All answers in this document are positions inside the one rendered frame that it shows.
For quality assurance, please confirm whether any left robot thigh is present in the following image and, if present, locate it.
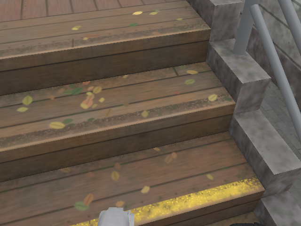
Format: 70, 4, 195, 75
98, 207, 135, 226

